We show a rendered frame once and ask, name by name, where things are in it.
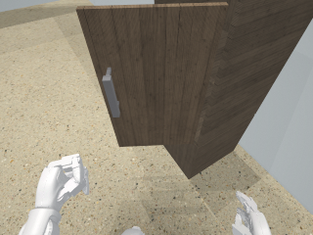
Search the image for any right robot hand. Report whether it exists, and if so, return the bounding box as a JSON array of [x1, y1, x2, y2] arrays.
[[232, 191, 272, 235]]

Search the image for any left robot forearm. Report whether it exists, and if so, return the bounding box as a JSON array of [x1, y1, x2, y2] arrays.
[[18, 207, 62, 235]]

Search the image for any handle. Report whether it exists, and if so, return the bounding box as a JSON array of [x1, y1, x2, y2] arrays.
[[102, 68, 120, 118]]

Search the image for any cupboard door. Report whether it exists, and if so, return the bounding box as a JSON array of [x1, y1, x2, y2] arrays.
[[75, 2, 229, 147]]

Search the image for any left robot hand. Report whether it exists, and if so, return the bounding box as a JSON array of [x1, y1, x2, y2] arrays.
[[35, 154, 90, 212]]

